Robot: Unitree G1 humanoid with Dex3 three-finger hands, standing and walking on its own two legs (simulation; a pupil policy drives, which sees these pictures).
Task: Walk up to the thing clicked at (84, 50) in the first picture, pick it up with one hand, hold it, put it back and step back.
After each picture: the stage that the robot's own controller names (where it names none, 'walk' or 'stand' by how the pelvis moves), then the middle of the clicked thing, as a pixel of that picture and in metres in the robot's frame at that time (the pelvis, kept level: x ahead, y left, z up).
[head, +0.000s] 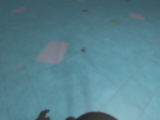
stand; (83, 49) +1.53 +0.13 -0.72
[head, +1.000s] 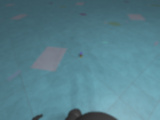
walk; (81, 54) +1.39 +0.26 -0.71
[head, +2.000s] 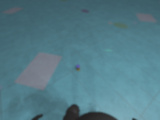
walk; (78, 67) +0.90 +0.24 -0.71
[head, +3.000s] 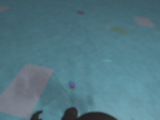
walk; (72, 85) +0.54 +0.20 -0.69
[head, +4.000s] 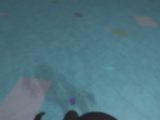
stand; (72, 101) +0.32 +0.19 -0.70
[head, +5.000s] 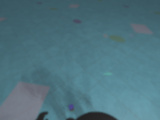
stand; (71, 107) +0.30 +0.18 -0.72
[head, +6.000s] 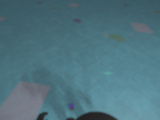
stand; (71, 106) +0.31 +0.18 -0.73
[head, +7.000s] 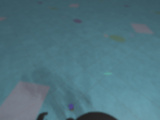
stand; (71, 107) +0.30 +0.18 -0.73
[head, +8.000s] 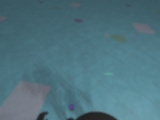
stand; (71, 107) +0.29 +0.18 -0.73
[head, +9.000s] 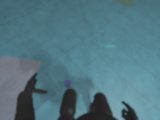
go down; (67, 83) +0.34 +0.19 -0.54
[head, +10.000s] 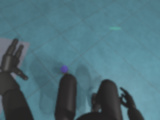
go down; (64, 70) +0.39 +0.22 -0.32
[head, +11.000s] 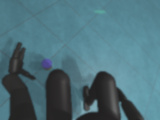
close in; (47, 64) +0.37 +0.25 -0.24
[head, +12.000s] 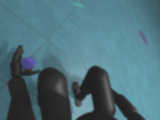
close; (28, 64) +0.37 +0.27 -0.21
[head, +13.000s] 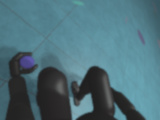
close; (27, 63) +0.36 +0.27 -0.22
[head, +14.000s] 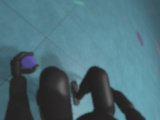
lift; (28, 63) +0.35 +0.27 -0.22
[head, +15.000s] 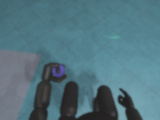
lift; (59, 73) +0.32 +0.20 -0.02
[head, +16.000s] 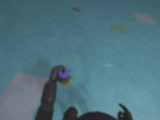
hold; (65, 77) +0.32 +0.17 +0.00
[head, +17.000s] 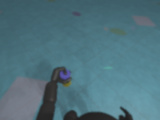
hold; (65, 78) +0.32 +0.17 +0.00
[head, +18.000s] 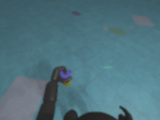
hold; (66, 77) +0.32 +0.17 +0.00
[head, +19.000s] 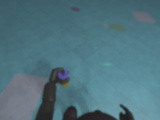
crouch; (64, 78) +0.32 +0.18 -0.02
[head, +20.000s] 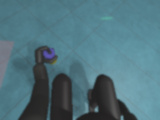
lower; (50, 56) +0.44 +0.24 -0.10
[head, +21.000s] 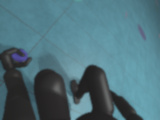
lower; (21, 59) +0.40 +0.28 -0.22
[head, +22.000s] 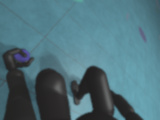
lower; (23, 59) +0.39 +0.29 -0.22
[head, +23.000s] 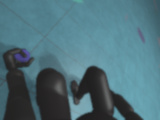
lower; (23, 59) +0.39 +0.29 -0.22
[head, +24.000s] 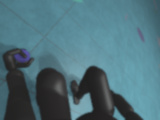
lower; (23, 59) +0.38 +0.29 -0.22
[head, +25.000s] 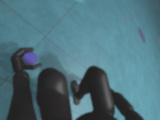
open; (28, 60) +0.37 +0.26 -0.22
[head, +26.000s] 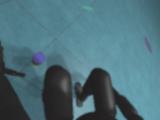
stand; (38, 59) +0.38 +0.25 -0.23
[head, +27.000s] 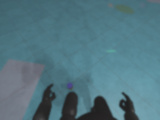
stand; (70, 86) +0.36 +0.18 -0.55
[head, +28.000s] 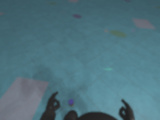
stand; (71, 102) +0.33 +0.18 -0.66
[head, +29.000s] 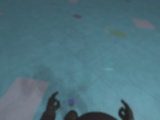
stand; (71, 102) +0.33 +0.18 -0.67
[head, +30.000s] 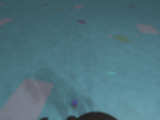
stand; (74, 104) +0.35 +0.17 -0.72
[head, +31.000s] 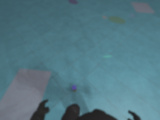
walk; (74, 88) +0.42 +0.16 -0.69
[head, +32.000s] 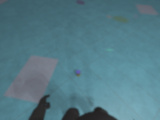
walk; (78, 73) +0.69 +0.14 -0.69
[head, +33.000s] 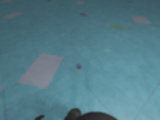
stand; (79, 66) +1.00 +0.22 -0.71
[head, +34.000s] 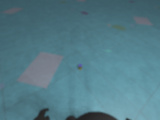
stand; (80, 66) +0.98 +0.15 -0.72
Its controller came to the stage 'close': yes
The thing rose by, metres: 0.71
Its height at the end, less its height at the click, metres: +0.00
